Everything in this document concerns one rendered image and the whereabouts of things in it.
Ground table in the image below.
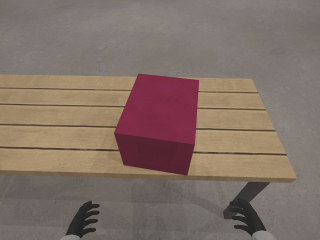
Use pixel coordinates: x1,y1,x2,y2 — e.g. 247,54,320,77
0,74,297,220

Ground robot right hand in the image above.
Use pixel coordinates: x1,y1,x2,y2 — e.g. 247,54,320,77
229,198,267,237

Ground right robot forearm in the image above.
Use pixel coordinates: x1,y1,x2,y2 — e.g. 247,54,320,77
251,230,276,240

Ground carton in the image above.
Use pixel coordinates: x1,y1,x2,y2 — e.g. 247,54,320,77
114,73,199,176

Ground robot left hand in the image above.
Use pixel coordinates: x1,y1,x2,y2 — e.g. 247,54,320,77
65,200,100,238

